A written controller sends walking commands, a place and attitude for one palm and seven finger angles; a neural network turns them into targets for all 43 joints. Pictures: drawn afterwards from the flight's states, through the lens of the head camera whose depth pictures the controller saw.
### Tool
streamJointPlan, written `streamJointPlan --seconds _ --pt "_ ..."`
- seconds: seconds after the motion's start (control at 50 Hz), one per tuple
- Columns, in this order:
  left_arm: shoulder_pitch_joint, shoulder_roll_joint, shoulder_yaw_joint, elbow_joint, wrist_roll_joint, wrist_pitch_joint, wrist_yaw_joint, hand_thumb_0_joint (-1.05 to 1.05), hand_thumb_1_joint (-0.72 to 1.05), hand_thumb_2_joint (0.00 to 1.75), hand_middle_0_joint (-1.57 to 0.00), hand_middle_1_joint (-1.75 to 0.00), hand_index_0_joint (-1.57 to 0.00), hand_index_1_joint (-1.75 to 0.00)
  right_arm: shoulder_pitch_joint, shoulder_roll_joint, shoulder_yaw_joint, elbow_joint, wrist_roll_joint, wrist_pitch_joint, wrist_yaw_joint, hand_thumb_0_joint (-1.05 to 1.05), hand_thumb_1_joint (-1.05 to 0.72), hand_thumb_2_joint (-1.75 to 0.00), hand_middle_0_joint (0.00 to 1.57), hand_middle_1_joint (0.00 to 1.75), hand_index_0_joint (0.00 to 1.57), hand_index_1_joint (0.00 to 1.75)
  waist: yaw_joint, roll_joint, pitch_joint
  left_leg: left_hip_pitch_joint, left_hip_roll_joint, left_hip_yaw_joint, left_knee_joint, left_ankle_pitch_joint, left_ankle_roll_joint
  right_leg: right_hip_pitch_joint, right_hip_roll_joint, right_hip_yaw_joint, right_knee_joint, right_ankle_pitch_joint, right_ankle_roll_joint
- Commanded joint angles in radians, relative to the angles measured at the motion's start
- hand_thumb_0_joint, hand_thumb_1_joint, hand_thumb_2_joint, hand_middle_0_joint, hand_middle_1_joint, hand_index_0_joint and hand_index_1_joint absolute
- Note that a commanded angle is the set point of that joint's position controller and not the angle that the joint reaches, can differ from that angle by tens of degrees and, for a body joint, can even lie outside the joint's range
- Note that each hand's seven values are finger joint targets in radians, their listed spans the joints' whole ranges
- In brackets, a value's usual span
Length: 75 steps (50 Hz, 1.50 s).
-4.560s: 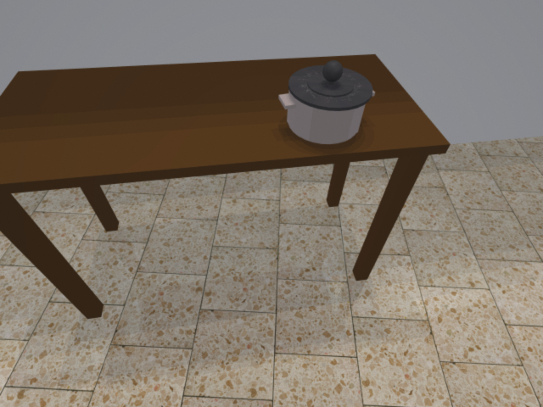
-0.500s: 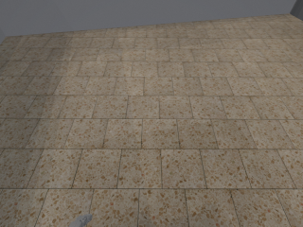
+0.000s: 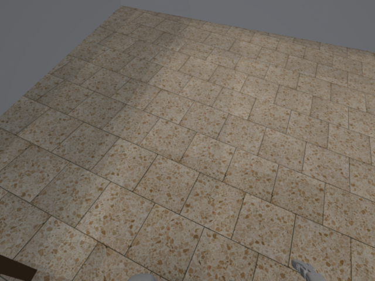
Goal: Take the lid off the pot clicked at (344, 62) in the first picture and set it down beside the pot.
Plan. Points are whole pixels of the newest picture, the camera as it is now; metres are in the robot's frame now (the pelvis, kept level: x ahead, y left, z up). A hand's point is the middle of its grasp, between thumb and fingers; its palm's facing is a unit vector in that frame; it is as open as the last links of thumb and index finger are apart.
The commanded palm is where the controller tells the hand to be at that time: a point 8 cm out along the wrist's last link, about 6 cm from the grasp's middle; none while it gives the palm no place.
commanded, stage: turn to face it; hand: left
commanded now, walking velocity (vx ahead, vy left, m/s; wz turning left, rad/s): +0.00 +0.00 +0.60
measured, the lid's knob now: out of the picture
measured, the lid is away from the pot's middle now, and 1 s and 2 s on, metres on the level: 0.00 0.00 0.00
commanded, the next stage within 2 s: none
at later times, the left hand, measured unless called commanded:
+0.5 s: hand out of the picture -0.01 +0.17 -0.12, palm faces +0.35 -0.88 -0.31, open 7.4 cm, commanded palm none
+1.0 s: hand out of the picture -0.12 +0.20 -0.15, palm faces +0.62 -0.74 -0.25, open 7.4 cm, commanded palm none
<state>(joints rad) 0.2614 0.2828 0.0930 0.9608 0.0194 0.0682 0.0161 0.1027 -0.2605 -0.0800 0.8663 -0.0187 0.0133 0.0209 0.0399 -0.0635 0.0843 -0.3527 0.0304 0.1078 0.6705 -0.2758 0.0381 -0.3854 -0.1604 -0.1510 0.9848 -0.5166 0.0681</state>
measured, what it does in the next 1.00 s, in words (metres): steps on the spot, turning left: right foot, then left foot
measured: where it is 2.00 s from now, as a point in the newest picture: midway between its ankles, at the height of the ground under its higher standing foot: outside the picture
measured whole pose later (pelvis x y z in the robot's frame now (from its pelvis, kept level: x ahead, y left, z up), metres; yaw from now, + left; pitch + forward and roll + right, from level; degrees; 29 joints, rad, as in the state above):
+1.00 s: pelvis -0.05 -0.03 +0.02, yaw +36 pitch +0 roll -1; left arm 0.19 0.28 0.08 0.92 0.01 0.06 0.01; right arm 0.15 -0.22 -0.05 0.91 -0.02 0.03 0.01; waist 0.02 -0.04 0.08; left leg -0.25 -0.02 -0.03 0.51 -0.25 0.03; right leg -0.48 -0.10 -0.03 1.05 -0.40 0.10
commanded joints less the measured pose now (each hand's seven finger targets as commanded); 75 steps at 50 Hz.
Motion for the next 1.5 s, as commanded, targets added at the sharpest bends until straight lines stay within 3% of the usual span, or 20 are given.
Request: streamJointPlan --seconds 0.0,0.3,0.32,0.36,0.42,0.46,0.58,0.72,0.74,0.78,0.82,0.9,1.04,1.14,1.16,1.18,1.2,1.22,1.3,1.48 --pt "-0.061 0.081 0.017 -0.114 0.007 -0.028 -0.004 0.00 0.90 0.90 -0.20 -0.30 -0.20 -0.30 0.042 -0.189 -0.030 -0.043 -0.001 -0.001 -0.029 0.00 -0.90 -0.90 0.20 0.30 0.20 0.30 -0.051 0.261 -0.085 0.122 0.242 -0.365 -0.390 0.106 0.095 -0.211 0.020 0.163 0.220 0.128 0.017" --pt "0.064 0.056 0.009 -0.112 -0.015 -0.044 0.013 0.00 0.90 0.90 -0.20 -0.30 -0.20 -0.30 0.027 -0.180 -0.050 -0.052 -0.001 0.026 -0.021 0.00 -0.90 -0.90 0.20 0.30 0.20 0.30 -0.013 0.224 -0.132 -0.019 0.125 -0.500 -0.331 -0.017 0.083 0.179 0.149 0.131 -0.418 0.172 -0.008" --pt "0.117 0.086 0.015 -0.103 -0.012 -0.053 0.017 0.00 0.90 0.90 -0.20 -0.30 -0.20 -0.30 0.000 -0.157 -0.048 -0.063 0.006 0.029 -0.019 0.00 -0.90 -0.90 0.20 0.30 0.20 0.30 0.019 0.153 -0.140 -0.113 0.070 -0.459 -0.255 -0.051 0.039 0.302 0.116 0.153 -0.587 0.228 -0.020" --pt "0.070 0.221 0.033 -0.139 0.007 -0.058 0.029 0.00 0.90 0.90 -0.20 -0.30 -0.20 -0.30 -0.001 -0.063 -0.036 -0.095 0.006 0.026 -0.014 0.00 -0.90 -0.90 0.20 0.30 0.20 0.30 0.026 -0.256 -0.079 -0.340 -0.112 -0.170 0.265 -0.282 -0.087 0.261 -0.333 0.598 -0.841 0.031 -0.193" --pt "-0.104 0.113 0.009 -0.177 -0.005 -0.071 0.032 0.00 0.90 0.90 -0.20 -0.30 -0.20 -0.30 0.083 -0.086 -0.046 -0.030 -0.006 0.044 0.004 0.00 -0.90 -0.90 0.20 0.30 0.20 0.30 -0.077 -0.130 -0.031 -0.254 -0.031 -0.190 0.516 -0.133 -0.080 0.107 -0.190 0.337 -0.768 0.204 -0.151" --pt "-0.089 0.078 -0.003 -0.170 -0.001 -0.080 0.027 0.00 0.90 0.90 -0.20 -0.30 -0.20 -0.30 0.100 -0.069 -0.033 -0.012 -0.004 0.041 0.012 0.00 -0.90 -0.90 0.20 0.30 0.20 0.30 -0.070 -0.114 -0.034 -0.254 -0.015 -0.135 0.521 -0.094 -0.103 0.191 -0.141 0.199 -0.686 0.435 -0.161" --pt "0.055 0.131 0.007 -0.122 0.007 -0.071 0.023 0.00 0.90 0.90 -0.20 -0.30 -0.20 -0.30 -0.029 -0.037 -0.016 -0.041 0.004 0.042 0.014 0.00 -0.90 -0.90 0.20 0.30 0.20 0.30 0.015 -0.125 -0.050 -0.194 -0.009 -0.059 0.301 -0.154 -0.118 0.300 -0.186 0.148 -0.642 0.565 -0.191" --pt "0.025 0.152 0.024 -0.113 0.004 -0.056 0.014 0.00 0.90 0.90 -0.20 -0.30 -0.20 -0.30 0.044 -0.055 -0.010 -0.032 0.012 0.015 0.005 0.00 -0.90 -0.90 0.20 0.30 0.20 0.30 -0.017 -0.130 -0.142 0.079 -0.031 0.001 -0.133 -0.049 -0.084 0.277 -0.198 0.055 -0.464 0.645 -0.136" --pt "0.024 0.139 0.025 -0.114 -0.005 -0.050 0.012 0.00 0.90 0.90 -0.20 -0.30 -0.20 -0.30 0.104 -0.091 -0.018 -0.015 0.011 0.007 0.004 0.00 -0.90 -0.90 0.20 0.30 0.20 0.30 -0.052 -0.037 -0.179 0.224 -0.009 -0.033 -0.274 0.091 -0.073 0.196 -0.179 0.011 -0.345 0.569 -0.087" --pt "-0.059 0.038 -0.004 -0.184 -0.008 -0.040 0.005 0.00 0.90 0.90 -0.20 -0.30 -0.20 -0.30 0.219 -0.282 -0.067 0.002 0.008 0.002 -0.015 0.00 -0.90 -0.90 0.20 0.30 0.20 0.30 -0.134 0.417 -0.187 0.409 0.382 -0.549 -0.337 0.645 0.135 -0.246 0.030 0.023 0.038 -0.170 0.040" --pt "-0.114 0.060 0.001 -0.184 0.002 -0.030 0.007 0.00 0.90 0.90 -0.20 -0.30 -0.20 -0.30 0.203 -0.235 -0.051 0.015 -0.001 0.005 -0.025 0.00 -0.90 -0.90 0.20 0.30 0.20 0.30 -0.113 0.244 -0.152 0.298 0.332 -0.445 -0.326 0.473 0.168 -0.249 0.005 0.139 0.160 -0.039 0.016" --pt "-0.071 0.069 0.006 -0.127 -0.002 -0.031 -0.004 0.00 0.90 0.90 -0.20 -0.30 -0.20 -0.30 0.050 -0.170 -0.025 -0.021 0.000 -0.002 -0.035 0.00 -0.90 -0.90 0.20 0.30 0.20 0.30 -0.044 0.234 -0.076 0.187 0.174 -0.343 -0.335 0.410 0.100 -0.177 0.046 0.149 0.137 0.133 0.030" --pt "-0.117 0.064 -0.004 -0.157 -0.010 -0.034 0.003 0.00 0.90 0.90 -0.20 -0.30 -0.20 -0.30 0.088 -0.198 -0.038 -0.016 -0.004 0.012 -0.031 0.00 -0.90 -0.90 0.20 0.30 0.20 0.30 -0.068 0.223 -0.099 0.183 0.172 -0.458 -0.331 0.283 0.127 -0.079 0.100 0.150 -0.119 0.091 0.029" --pt "-0.010 0.077 0.000 -0.145 -0.018 -0.056 0.012 0.00 0.90 0.90 -0.20 -0.30 -0.20 -0.30 0.031 -0.188 -0.042 -0.038 0.003 0.020 -0.029 0.00 -0.90 -0.90 0.20 0.30 0.20 0.30 -0.011 0.210 -0.139 0.050 0.113 -0.497 -0.211 0.325 0.082 0.207 0.144 0.132 -0.472 0.233 0.010" --pt "0.032 0.112 0.009 -0.139 -0.014 -0.069 0.017 0.00 0.90 0.90 -0.20 -0.30 -0.20 -0.30 0.029 -0.152 -0.038 -0.044 0.012 0.019 -0.026 0.00 -0.90 -0.90 0.20 0.30 0.20 0.30 0.010 0.121 -0.162 -0.039 0.054 -0.453 -0.124 0.204 0.029 0.337 0.074 0.188 -0.630 0.305 -0.002" --pt "0.037 0.211 0.029 -0.142 0.002 -0.078 0.027 0.00 0.90 0.90 -0.20 -0.30 -0.20 -0.30 0.064 -0.070 -0.024 -0.055 0.021 0.018 -0.021 0.00 -0.90 -0.90 0.20 0.30 0.20 0.30 0.007 -0.196 -0.165 -0.235 -0.091 -0.254 0.110 -0.145 -0.062 0.465 -0.206 0.463 -0.735 0.343 -0.092" --pt "0.032 0.234 0.026 -0.154 0.000 -0.072 0.027 0.00 0.90 0.90 -0.20 -0.30 -0.20 -0.30 0.043 -0.101 -0.032 -0.071 0.008 0.019 -0.021 0.00 -0.90 -0.90 0.20 0.30 0.20 0.30 0.014 -0.210 -0.142 -0.255 -0.095 -0.204 0.327 -0.344 -0.083 0.342 -0.345 0.548 -0.732 0.435 -0.192" --pt "-0.014 0.202 0.019 -0.171 0.000 -0.069 0.030 0.00 0.90 0.90 -0.20 -0.30 -0.20 -0.30 0.044 -0.114 -0.039 -0.071 0.005 0.026 -0.016 0.00 -0.90 -0.90 0.20 0.30 0.20 0.30 -0.011 -0.069 -0.100 -0.237 -0.056 -0.234 0.448 -0.295 -0.074 0.245 -0.326 0.467 -0.723 0.397 -0.221" --pt "-0.101 0.098 -0.007 -0.184 -0.002 -0.078 0.023 0.00 0.90 0.90 -0.20 -0.30 -0.20 -0.30 0.085 -0.090 -0.032 -0.010 -0.002 0.044 0.008 0.00 -0.90 -0.90 0.20 0.30 0.20 0.30 -0.060 -0.130 -0.042 -0.226 -0.015 -0.153 0.561 -0.117 -0.104 0.209 -0.151 0.200 -0.671 0.497 -0.173" --pt "0.028 0.166 0.015 -0.134 0.011 -0.065 0.019 0.00 0.90 0.90 -0.20 -0.30 -0.20 -0.30 -0.044 -0.048 -0.004 -0.049 0.012 0.033 0.014 0.00 -0.90 -0.90 0.20 0.30 0.20 0.30 0.016 -0.161 -0.083 -0.081 -0.017 -0.027 0.150 -0.181 -0.104 0.299 -0.205 0.113 -0.588 0.684 -0.196"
